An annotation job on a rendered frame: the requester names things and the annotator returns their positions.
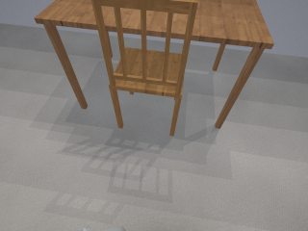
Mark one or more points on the chair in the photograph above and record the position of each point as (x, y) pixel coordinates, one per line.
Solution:
(141, 70)

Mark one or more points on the table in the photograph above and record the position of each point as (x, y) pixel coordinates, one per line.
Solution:
(232, 22)

